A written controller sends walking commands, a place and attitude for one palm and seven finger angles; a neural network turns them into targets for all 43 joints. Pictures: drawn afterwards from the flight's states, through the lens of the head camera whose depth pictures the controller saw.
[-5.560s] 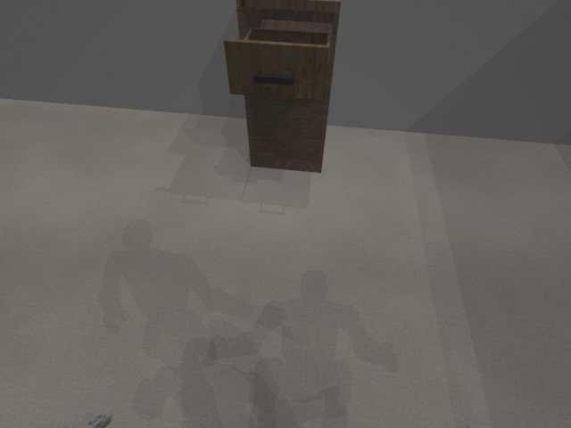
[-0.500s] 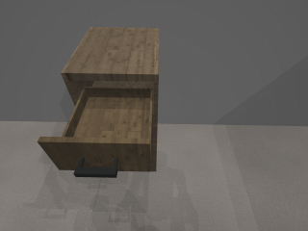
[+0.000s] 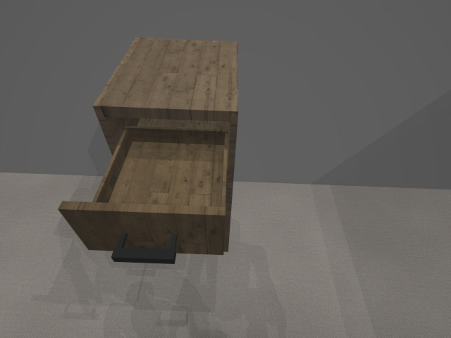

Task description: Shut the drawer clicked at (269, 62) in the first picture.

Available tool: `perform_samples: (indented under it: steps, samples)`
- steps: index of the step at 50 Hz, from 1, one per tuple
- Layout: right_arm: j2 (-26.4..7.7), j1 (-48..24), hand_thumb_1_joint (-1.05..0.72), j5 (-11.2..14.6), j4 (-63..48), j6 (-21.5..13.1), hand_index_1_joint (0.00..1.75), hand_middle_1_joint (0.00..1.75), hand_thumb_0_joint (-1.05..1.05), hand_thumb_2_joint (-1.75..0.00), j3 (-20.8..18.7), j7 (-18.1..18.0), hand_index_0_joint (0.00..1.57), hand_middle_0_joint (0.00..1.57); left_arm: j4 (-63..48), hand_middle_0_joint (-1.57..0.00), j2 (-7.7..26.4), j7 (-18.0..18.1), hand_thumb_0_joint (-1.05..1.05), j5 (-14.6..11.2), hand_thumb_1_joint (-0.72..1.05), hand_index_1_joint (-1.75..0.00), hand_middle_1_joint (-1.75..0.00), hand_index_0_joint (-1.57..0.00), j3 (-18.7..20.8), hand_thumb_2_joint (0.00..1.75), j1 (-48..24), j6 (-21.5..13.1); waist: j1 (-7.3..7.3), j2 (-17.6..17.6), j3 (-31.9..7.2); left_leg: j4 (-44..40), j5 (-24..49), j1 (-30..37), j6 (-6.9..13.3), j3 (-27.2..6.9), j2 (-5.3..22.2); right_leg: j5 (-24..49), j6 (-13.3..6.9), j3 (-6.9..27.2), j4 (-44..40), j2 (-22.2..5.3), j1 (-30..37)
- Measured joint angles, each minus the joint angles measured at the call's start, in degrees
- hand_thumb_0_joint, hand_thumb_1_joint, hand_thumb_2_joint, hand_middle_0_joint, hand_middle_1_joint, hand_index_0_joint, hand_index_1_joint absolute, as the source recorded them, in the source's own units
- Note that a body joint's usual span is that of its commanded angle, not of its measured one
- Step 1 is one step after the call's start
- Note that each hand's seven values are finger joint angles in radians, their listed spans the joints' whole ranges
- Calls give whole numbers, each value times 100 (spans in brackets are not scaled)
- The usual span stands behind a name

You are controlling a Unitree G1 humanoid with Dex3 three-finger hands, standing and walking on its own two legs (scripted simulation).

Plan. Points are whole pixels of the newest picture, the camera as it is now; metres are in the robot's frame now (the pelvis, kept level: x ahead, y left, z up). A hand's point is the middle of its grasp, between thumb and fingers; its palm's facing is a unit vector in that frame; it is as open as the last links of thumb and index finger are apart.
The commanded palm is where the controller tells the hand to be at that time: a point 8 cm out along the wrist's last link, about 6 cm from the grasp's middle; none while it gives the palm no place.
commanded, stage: look again from close up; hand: left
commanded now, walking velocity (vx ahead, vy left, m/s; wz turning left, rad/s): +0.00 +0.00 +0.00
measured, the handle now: (146, 246) +0.31 +0.19 -0.08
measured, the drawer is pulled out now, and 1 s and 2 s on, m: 0.30 0.30 0.30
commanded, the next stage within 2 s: raise the hand and make a fist in 0.48 s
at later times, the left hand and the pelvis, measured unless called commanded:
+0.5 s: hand out of the picture -0.03 +0.16 -0.18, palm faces +0.04 -0.99 -0.17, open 7.4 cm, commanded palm none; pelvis +0.00 +0.00 +0.00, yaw +0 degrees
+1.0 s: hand (151, 334) +0.15 +0.14 -0.05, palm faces +0.06 -1.00 +0.03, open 6.0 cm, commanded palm +0.10 +0.21 -0.05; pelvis -0.02 -0.02 -0.08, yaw +1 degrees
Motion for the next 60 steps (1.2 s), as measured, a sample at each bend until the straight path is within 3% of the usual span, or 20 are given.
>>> perform_samples:
  steps: [30,31,32,34,36,39,41,44,46,49,52,54,58,60]
  samples:
    - [205,174,-91,7,147,5,30,30,1,-90,28,29,20,20,55,-20,-23,55,1,35,90,-30,-30,-20,-9,89,116,-58,1,48,-31,-60,78,-67,10,37,22,117,10,36,-118,28,-55]
    - [165,243,-92,30,-101,-18,30,30,1,-90,83,-14,20,20,-834,-20,-21,53,1,-219,90,-30,-30,-20,-24,89,368,274,-32,65,44,66,29,-130,9,18,37,98,8,20,-42,33,-90]
    - [104,380,-92,69,-325,-231,30,30,2,-90,139,-117,20,20,-1862,-21,46,205,3,-301,92,-30,-30,-20,-22,89,692,444,-7,44,64,138,-12,-157,12,34,25,29,-37,41,104,16,-161]
    - [-50,617,-94,222,-681,-804,30,30,4,-89,122,-225,20,21,-3440,-22,281,557,6,-536,97,-31,-31,-21,28,89,1200,303,-37,23,-80,297,-94,-307,8,30,-22,-176,-98,68,435,-37,-376]
    - [-275,634,-94,317,-1035,-1244,30,30,4,-89,67,-291,20,21,-4563,-23,413,679,6,-772,98,-33,-32,-23,36,89,1294,31,-150,127,-145,583,-193,-529,19,-64,-50,-303,-54,11,679,-73,-530]
    - [-594,345,-93,238,-1584,-1608,30,30,4,-89,-100,-269,20,20,-5452,-26,381,528,5,-869,97,-37,-36,-25,103,89,952,-785,-330,260,-354,1195,-390,-1182,20,-165,-55,-527,-76,33,1247,-51,-1122]
    - [-689,70,-93,175,-1953,-1699,30,30,3,-90,-254,-172,20,20,-5661,-29,226,124,4,-996,96,-40,-39,-28,195,89,686,-1533,-337,219,-594,1679,-564,-1749,-3,-131,-22,-708,-112,144,1769,-16,-1729]
    - [-674,-377,-92,154,-2469,-1665,30,30,3,-90,-463,22,20,20,-5693,-33,-8,-794,3,-1183,94,-45,-45,-33,336,89,551,-2678,-281,29,-854,2456,-889,-2511,-35,-73,97,-989,-122,242,2550,53,-2534]
    - [-638,-610,-92,167,-2847,-1568,30,30,2,-90,-563,108,20,20,-5726,-37,-57,-1241,2,-1182,93,-49,-49,-37,388,89,678,-3094,-224,-92,-932,2943,-1106,-2917,-67,-91,164,-1208,-155,242,3028,90,-2939]
    - [-600,-861,-91,202,-3358,-1360,30,30,2,-90,-615,110,20,20,-5966,-43,3,-1462,2,-1188,91,-55,-55,-43,405,89,1135,-2992,-77,-198,-962,3503,-1367,-3354,-130,-184,218,-1487,-220,173,3567,114,-3336]
    - [-555,-1007,-91,191,-3666,-1224,30,30,2,-90,-573,20,20,20,-6293,-50,149,-1367,2,-1220,90,-62,-61,-49,495,89,1611,-2766,112,-173,-959,3898,-1545,-3680,-194,-365,257,-1681,-292,9,3874,141,-3555]
    - [-505,-1051,-91,161,-3731,-1205,30,30,2,-90,-492,-40,20,20,-6563,-54,260,-1295,2,-1268,90,-66,-65,-53,613,89,1818,-2790,227,-110,-979,4098,-1625,-3881,-229,-510,278,-1768,-336,-126,3995,163,-3666]
    - [-381,-1095,-91,149,-3598,-1281,30,30,1,-90,-234,-92,20,20,-6975,-61,373,-1523,2,-1479,90,-74,-74,-61,779,90,1746,-3025,354,94,-975,4376,-1707,-4205,-283,-762,301,-1855,-396,-361,4128,200,-3833]
    - [-295,-1081,-91,176,-3478,-1299,30,30,1,-90,-106,-104,20,20,-7064,-65,392,-1769,2,-1553,90,-79,-78,-64,782,90,1524,-2945,363,195,-956,4433,-1717,-4297,-296,-816,313,-1860,-411,-410,4150,216,-3894]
